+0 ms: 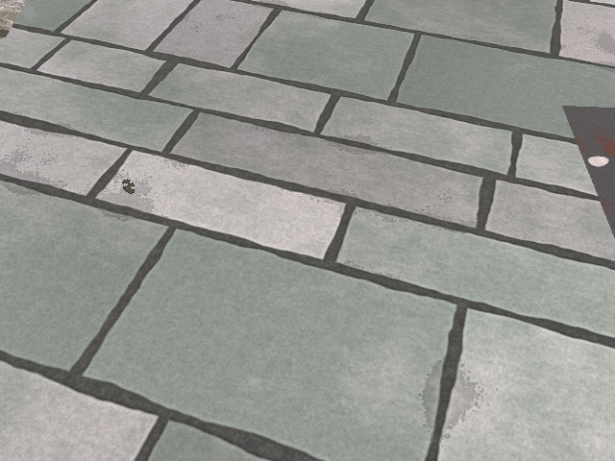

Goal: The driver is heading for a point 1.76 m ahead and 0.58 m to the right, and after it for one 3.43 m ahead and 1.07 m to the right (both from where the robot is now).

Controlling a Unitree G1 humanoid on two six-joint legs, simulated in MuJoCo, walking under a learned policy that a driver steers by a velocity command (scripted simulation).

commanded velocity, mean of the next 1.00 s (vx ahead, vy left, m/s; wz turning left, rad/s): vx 0.50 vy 0.00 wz -0.50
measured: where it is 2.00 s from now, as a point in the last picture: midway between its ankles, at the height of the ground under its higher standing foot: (453, 299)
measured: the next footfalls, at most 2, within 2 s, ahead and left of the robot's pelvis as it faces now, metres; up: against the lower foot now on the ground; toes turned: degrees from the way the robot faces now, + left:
right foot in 0.28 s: +0.34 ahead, -0.14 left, -0.13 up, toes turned -10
left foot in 0.68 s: +0.58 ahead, +0.03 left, -0.13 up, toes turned -27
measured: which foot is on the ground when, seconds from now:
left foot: down 0.00-0.28, up 0.30-0.66, down 0.68-1.00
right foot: up 0.00-0.26, down 0.28-0.68, up 0.70-1.00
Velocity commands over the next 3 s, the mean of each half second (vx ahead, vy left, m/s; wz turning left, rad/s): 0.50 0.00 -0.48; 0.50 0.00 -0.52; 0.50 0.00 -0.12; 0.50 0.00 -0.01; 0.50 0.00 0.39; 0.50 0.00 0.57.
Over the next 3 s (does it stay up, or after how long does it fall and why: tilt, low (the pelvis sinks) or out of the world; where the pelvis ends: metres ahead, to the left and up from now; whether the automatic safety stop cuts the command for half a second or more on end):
stays up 1.46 -0.56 -0.11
